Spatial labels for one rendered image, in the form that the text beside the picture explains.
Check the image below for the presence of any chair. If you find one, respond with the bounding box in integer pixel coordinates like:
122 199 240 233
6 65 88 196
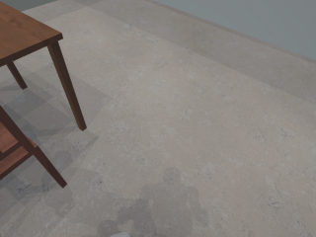
0 106 67 188

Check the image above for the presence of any table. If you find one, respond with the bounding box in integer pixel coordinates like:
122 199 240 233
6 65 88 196
0 1 87 131

